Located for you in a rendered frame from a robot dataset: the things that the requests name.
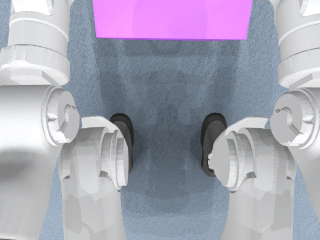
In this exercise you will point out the robot right forearm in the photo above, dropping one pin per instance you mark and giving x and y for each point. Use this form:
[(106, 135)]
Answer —
[(298, 32)]

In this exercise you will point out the robot left forearm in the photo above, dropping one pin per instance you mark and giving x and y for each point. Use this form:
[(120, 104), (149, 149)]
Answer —
[(37, 43)]

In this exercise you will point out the right robot upper arm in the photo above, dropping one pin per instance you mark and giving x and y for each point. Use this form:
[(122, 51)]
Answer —
[(295, 123)]

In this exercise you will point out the right robot thigh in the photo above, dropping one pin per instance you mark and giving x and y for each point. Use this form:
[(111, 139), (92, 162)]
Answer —
[(251, 164)]

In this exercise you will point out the robot thigh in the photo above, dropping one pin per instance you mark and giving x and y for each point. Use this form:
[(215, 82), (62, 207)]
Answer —
[(251, 164), (91, 194)]

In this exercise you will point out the left robot upper arm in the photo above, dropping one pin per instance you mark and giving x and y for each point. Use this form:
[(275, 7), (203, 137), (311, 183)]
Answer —
[(35, 122)]

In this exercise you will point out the left robot thigh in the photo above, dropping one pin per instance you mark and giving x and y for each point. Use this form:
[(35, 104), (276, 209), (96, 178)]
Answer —
[(91, 194)]

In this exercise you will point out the carton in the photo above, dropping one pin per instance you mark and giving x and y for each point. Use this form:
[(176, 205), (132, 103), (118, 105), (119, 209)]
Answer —
[(172, 20)]

